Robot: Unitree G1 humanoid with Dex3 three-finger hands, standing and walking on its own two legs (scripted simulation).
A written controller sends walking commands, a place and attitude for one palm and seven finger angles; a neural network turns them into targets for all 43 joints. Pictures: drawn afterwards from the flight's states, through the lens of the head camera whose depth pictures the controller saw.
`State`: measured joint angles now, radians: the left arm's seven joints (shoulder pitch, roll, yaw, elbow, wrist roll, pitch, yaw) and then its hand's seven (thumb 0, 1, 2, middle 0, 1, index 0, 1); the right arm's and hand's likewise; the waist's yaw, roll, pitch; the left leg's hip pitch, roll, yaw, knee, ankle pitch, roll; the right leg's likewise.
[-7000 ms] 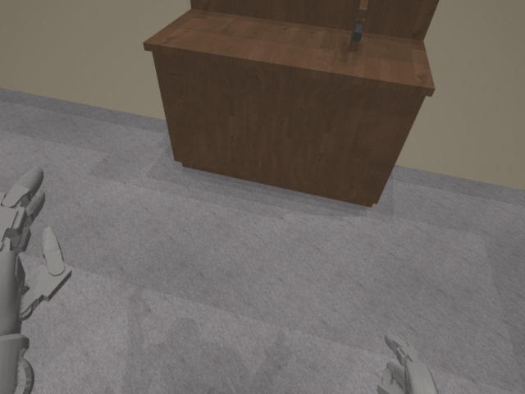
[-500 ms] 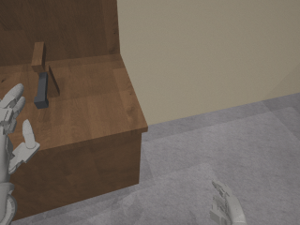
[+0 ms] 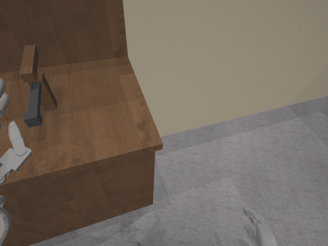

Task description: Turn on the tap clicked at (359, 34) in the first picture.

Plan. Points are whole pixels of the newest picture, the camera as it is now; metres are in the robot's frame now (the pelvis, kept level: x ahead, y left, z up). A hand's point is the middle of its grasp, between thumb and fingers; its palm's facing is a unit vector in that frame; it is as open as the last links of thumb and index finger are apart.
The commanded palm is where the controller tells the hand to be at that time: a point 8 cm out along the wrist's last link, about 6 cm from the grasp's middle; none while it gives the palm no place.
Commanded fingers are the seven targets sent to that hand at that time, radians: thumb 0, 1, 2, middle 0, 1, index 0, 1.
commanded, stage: shuffle to correct the standing spot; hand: left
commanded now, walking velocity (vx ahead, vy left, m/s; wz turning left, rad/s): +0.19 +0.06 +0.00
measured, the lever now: (33, 118) +0.35 +0.35 +0.10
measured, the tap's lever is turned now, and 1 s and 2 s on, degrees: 0 0 0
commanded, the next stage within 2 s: come to a stop and stand still in 0.10 s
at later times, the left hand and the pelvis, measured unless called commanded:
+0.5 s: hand (39, 118) +0.29 +0.26 +0.19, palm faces +0.44 -0.84 -0.31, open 7.4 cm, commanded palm +0.22 +0.30 +0.20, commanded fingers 0.00 0.90 0.90 -0.20 -0.30 -0.20 -0.30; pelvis +0.07 +0.02 +0.02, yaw +2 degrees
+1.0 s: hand out of the picture +0.29 +0.33 +0.23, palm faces +0.53 -0.74 -0.41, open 7.4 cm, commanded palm +0.20 +0.32 +0.20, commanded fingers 0.00 0.90 0.90 -0.20 -0.30 -0.20 -0.30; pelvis +0.05 +0.04 +0.02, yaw +3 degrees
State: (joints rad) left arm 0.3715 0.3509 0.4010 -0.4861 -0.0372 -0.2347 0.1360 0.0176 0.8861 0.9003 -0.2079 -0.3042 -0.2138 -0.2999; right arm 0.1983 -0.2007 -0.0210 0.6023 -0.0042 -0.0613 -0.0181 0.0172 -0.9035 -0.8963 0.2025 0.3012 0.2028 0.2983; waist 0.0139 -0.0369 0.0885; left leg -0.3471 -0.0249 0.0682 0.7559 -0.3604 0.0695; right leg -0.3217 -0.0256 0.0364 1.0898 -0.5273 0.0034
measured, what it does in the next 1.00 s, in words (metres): steps on the spot: right foot, then left foot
